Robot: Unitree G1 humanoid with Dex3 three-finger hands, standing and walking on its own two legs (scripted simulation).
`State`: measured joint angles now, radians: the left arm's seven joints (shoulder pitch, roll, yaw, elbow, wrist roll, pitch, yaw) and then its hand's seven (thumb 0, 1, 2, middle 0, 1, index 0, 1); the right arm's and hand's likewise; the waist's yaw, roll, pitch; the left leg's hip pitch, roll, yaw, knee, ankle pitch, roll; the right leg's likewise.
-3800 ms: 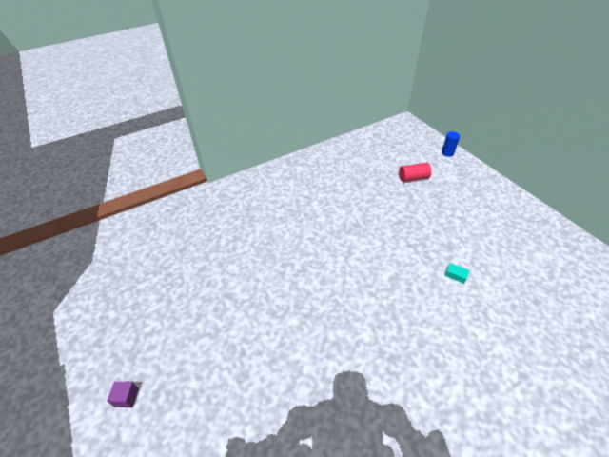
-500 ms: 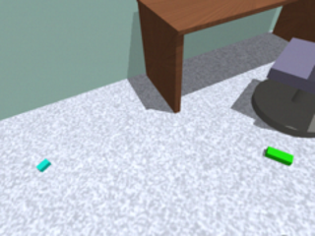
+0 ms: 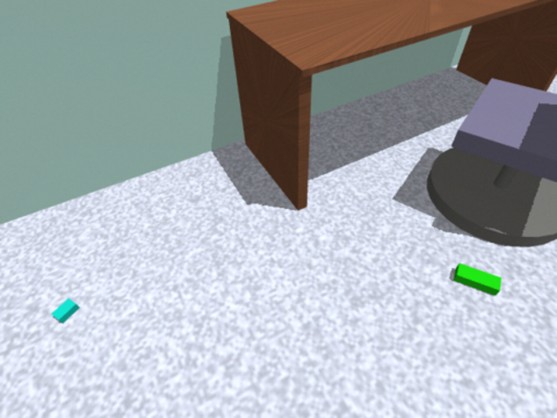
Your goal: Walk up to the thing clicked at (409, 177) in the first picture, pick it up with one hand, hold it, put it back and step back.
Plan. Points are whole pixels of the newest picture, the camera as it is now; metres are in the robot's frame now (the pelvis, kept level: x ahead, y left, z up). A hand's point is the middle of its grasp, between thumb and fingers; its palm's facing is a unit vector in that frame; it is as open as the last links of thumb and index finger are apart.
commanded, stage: walk up
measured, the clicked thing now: out of the picture +0.66 +1.48 -0.73
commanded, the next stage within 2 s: stand in 0.40 s
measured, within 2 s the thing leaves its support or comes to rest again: neither
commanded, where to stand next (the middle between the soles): +0.08 +0.01 m, yaw +2 degrees
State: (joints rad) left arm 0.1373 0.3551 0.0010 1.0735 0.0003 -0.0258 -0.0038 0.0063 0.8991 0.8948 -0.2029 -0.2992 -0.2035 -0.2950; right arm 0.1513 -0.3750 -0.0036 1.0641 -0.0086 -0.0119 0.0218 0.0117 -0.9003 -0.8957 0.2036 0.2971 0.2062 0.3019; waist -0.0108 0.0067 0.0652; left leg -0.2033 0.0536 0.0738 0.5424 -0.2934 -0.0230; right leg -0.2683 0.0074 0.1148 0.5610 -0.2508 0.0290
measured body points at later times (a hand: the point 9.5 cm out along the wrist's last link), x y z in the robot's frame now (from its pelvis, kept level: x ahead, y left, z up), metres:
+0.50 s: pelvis +0.01 +0.00 +0.01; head +0.03 +0.00 +0.46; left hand +0.11 +0.30 -0.12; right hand +0.09 -0.30 -0.12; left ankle +0.00 +0.13 -0.73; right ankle +0.04 -0.14 -0.73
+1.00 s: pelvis +0.00 +0.00 +0.01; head +0.01 +0.00 +0.46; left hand +0.08 +0.30 -0.12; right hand +0.09 -0.30 -0.12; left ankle +0.00 +0.13 -0.73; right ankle +0.04 -0.14 -0.73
